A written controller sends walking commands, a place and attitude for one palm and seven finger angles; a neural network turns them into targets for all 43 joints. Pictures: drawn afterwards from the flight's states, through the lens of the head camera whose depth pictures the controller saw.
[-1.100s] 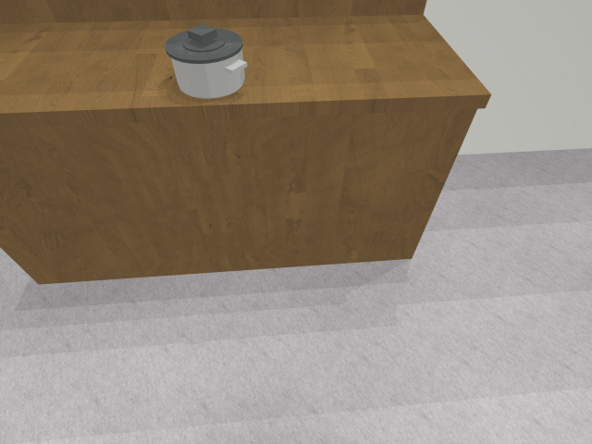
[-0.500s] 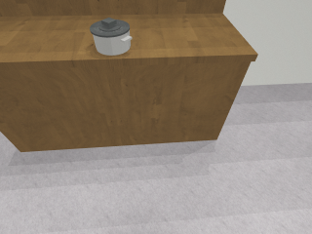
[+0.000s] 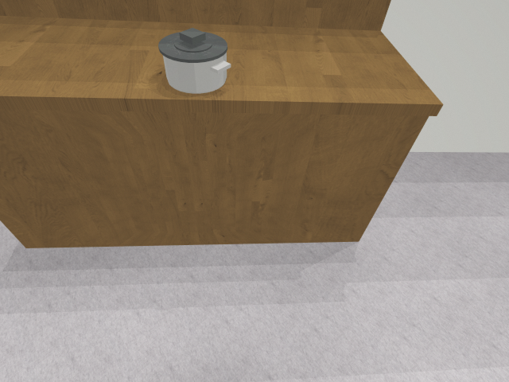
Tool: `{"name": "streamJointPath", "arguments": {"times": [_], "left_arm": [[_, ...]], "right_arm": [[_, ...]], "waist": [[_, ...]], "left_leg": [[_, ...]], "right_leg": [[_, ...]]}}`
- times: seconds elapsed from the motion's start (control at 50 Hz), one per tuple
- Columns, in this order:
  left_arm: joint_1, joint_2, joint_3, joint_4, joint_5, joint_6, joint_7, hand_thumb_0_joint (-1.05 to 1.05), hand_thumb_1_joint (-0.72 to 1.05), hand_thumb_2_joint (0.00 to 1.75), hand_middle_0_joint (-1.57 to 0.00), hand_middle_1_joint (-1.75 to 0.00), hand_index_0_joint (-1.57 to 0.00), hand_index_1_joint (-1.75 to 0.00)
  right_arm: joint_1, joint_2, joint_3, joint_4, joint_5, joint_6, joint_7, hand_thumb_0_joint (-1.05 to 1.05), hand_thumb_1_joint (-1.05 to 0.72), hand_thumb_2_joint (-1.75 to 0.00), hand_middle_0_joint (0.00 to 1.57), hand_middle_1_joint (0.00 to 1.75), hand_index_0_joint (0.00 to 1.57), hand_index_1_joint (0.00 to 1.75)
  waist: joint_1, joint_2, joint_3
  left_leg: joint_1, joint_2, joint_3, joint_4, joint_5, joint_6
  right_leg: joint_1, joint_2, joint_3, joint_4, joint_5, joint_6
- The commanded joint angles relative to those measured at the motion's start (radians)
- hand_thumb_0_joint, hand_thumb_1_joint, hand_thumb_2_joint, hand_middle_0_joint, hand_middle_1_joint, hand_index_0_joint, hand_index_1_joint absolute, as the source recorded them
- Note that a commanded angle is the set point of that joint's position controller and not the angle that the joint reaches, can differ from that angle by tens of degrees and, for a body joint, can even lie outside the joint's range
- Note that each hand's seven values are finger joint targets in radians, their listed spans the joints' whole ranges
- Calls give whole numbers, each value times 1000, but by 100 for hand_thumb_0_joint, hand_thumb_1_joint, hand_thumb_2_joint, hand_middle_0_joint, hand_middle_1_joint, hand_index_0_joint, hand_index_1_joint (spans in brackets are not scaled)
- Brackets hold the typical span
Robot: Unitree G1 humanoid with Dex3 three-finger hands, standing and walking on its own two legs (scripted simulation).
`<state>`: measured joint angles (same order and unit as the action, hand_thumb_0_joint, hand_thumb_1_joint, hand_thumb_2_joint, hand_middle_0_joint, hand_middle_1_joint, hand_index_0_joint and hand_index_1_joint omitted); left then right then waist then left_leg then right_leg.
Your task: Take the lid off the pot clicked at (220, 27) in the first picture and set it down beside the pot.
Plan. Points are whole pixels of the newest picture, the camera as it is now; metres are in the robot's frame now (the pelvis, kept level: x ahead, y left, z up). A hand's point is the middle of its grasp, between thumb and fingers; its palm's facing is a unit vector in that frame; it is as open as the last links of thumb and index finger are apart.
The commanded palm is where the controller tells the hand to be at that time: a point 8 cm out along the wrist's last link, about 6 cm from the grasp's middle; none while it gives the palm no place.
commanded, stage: take the last steps up to it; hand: left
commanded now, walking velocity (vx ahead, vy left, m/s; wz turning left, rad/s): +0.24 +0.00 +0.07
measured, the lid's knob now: (192, 36) +0.91 +0.21 +0.13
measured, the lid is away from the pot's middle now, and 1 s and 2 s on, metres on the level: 0.00 0.00 0.00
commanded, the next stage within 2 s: come to a stop and stand still in 1.00 s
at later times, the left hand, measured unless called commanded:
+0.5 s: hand out of the picture +0.14 +0.16 -0.17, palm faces +0.16 -0.97 -0.17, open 7.3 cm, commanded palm none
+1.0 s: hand (179, 261) +0.40 +0.18 -0.16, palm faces +0.14 -0.96 -0.23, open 7.4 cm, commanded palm none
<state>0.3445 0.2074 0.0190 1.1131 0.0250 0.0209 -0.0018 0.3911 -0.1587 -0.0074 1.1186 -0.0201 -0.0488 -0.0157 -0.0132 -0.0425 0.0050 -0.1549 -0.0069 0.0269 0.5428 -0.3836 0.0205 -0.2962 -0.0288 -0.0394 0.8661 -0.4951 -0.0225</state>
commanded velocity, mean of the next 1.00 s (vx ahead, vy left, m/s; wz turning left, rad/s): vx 0.26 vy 0.01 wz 0.04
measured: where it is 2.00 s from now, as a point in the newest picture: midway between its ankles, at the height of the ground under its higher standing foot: (254, 335)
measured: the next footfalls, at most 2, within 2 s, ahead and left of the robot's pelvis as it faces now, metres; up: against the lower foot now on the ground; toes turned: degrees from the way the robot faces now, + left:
right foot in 0.22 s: +0.18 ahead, -0.13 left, +0.00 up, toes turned -3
left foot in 0.56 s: +0.26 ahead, +0.12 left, +0.00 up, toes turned +14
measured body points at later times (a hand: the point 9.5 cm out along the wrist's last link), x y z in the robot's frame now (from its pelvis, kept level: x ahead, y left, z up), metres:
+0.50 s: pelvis +0.16 -0.01 +0.01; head +0.16 +0.00 +0.46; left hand +0.13 +0.22 -0.15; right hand +0.24 -0.24 -0.14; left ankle +0.19 +0.11 -0.71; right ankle +0.14 -0.12 -0.73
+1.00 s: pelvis +0.35 -0.01 -0.01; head +0.38 -0.03 +0.44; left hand +0.39 +0.23 -0.14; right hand +0.33 -0.24 -0.18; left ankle +0.23 +0.10 -0.68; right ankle +0.43 -0.10 -0.73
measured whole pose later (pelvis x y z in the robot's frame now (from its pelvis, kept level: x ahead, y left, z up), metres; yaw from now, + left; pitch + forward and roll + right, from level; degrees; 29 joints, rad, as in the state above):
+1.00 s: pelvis +0.35 -0.01 -0.01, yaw +6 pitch -1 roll +1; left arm 0.21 0.16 0.05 0.98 0.02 -0.06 -0.01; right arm 0.36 -0.18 -0.04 1.13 -0.01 -0.02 -0.01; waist 0.00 0.04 0.08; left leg -0.26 0.04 0.06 0.97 -0.51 0.02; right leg -0.39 -0.05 -0.12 0.64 -0.23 -0.06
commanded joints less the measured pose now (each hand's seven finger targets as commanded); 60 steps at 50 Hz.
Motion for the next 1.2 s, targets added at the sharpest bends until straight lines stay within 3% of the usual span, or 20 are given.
{"name": "streamJointPath", "arguments": {"times": [0.0,0.12,0.16,0.18,0.2,0.22,0.34,0.46,0.5,0.54,0.6,0.7,0.78,0.86,0.88,0.9,0.92,0.96,1.04,1.18], "left_arm": [[-162,47,24,-161,-8,-66,-10,0,90,90,-20,-30,-20,-30],[-105,-2,30,-151,-9,-62,-15,0,90,90,-20,-30,-20,-30],[45,43,51,-104,-5,-70,-7,0,90,90,-20,-30,-20,-30],[151,121,69,-75,1,-83,4,0,90,90,-20,-30,-20,-30],[241,212,89,-59,-2,-87,16,0,90,90,-20,-30,-20,-30],[222,204,87,-61,-12,-79,23,0,90,90,-20,-30,-20,-30],[-5,66,52,-111,7,-93,32,0,90,90,-20,-30,-20,-30],[28,110,63,-90,0,-81,13,0,90,90,-20,-30,-20,-30],[20,86,56,-97,-2,-71,8,0,90,90,-20,-30,-20,-30],[-21,2,42,-156,-6,-74,-7,0,90,90,-20,-30,-20,-30],[-100,43,55,-168,2,-80,-12,0,90,90,-20,-30,-20,-30],[-23,2,48,-137,0,-52,-19,0,90,90,-20,-30,-20,-30],[-105,0,45,-172,-1,-53,-23,0,90,90,-20,-30,-20,-30],[-16,23,58,-144,4,-61,-23,0,90,90,-20,-30,-20,-30],[88,70,68,-113,8,-69,-16,0,90,90,-20,-30,-20,-30],[205,164,87,-82,13,-84,-4,0,90,90,-20,-30,-20,-30],[273,226,92,-75,-6,-83,3,0,90,90,-20,-30,-20,-30],[118,164,79,-105,-8,-81,16,0,90,90,-20,-30,-20,-30],[-20,62,49,-137,-2,-92,26,0,90,90,-20,-30,-20,-30],[-9,95,41,-105,-6,-64,37,0,90,90,-20,-30,-20,-30]], "right_arm": [[141,-164,-34,-2,1,-26,-23,0,-90,-90,20,30,20,30],[105,-142,-41,10,1,-20,-26,0,-90,-90,20,30,20,30],[102,-124,-41,15,7,-15,-20,0,-90,-90,20,30,20,30],[109,-85,-36,-2,13,-14,-9,0,-90,-90,20,30,20,30],[120,-36,-32,-36,16,-13,-4,0,-90,-90,20,30,20,30],[42,-60,-43,-53,10,-4,-2,0,-90,-90,20,30,20,30],[3,6,-42,-66,-3,24,26,0,-90,-90,20,30,20,30],[-60,-14,-42,-110,-2,0,38,0,-90,-90,20,30,20,30],[21,-64,-50,-93,-2,-8,30,0,-90,-90,20,30,20,30],[197,-235,-93,-73,-17,-13,10,0,-90,-90,20,30,20,30],[67,-159,-66,-106,-3,-20,-6,0,-90,-90,20,30,20,30],[-36,-121,-55,-117,4,-46,-8,0,-90,-90,20,30,20,30],[-15,-138,-59,-95,0,-34,-2,0,-90,-90,20,30,20,30],[-43,-155,-61,-77,-3,-17,-4,0,-90,-90,20,30,20,30],[-46,-131,-56,-73,1,-16,0,0,-90,-90,20,30,20,30],[-24,-80,-46,-89,10,-16,7,0,-90,-90,20,30,20,30],[-29,-79,-44,-118,11,-13,7,0,-90,-90,20,30,20,30],[-90,-89,-51,-115,5,-6,9,0,-90,-90,20,30,20,30],[-44,-43,-43,-76,-3,25,14,0,-90,-90,20,30,20,30],[-118,-21,-22,-83,17,40,1,0,-90,-90,20,30,20,30]], "waist": [[-30,161,109],[9,153,68],[77,90,28],[119,-57,-38],[135,-252,-88],[135,-139,-25],[-5,-56,67],[3,-60,70],[-46,35,59],[-115,383,38],[-65,190,93],[23,138,42],[-2,137,79],[51,101,53],[101,9,22],[138,-235,-40],[137,-269,-97],[87,-157,-35],[-3,-59,9],[30,-84,-41]], "left_leg": [[156,298,-343,-295,476,222],[-11,203,-162,-226,430,143],[-132,141,-115,-44,316,100],[-286,71,-35,184,140,57],[-455,-18,28,493,-202,29],[-488,36,-25,659,-232,40],[-332,135,1,471,13,3],[-108,50,135,74,126,-9],[85,47,124,-38,97,-4],[245,401,-437,-330,-65,169],[125,391,-372,-358,14,221],[63,278,-65,-353,409,178],[15,261,-30,-341,345,171],[-57,225,9,-164,256,118],[-149,166,49,8,224,80],[-344,48,124,323,14,26],[-444,4,73,574,-259,15],[-484,80,-28,733,-106,18],[-343,120,0,551,48,-24],[-185,50,43,125,104,-66]], "right_leg": [[-376,-66,24,150,43,10],[-29,-8,-82,-218,242,12],[234,0,-75,-334,312,2],[416,-155,120,-406,182,-58],[485,-424,518,-601,52,-168],[354,-448,574,-676,-137,-214],[-23,-296,138,-685,175,-151],[-28,-211,39,-611,145,-122],[-121,-156,-4,-462,96,-90],[-396,23,-136,81,-62,-2],[-494,-85,39,348,73,-12],[-312,-107,2,121,209,30],[-200,-79,-51,-117,240,25],[63,-19,-101,-298,318,8],[225,-29,-52,-348,320,-7],[393,-254,291,-468,282,-94],[428,-422,544,-625,275,-191],[258,-384,499,-663,117,-215],[58,-269,135,-653,454,-156],[155,-217,44,-519,891,-134]]}}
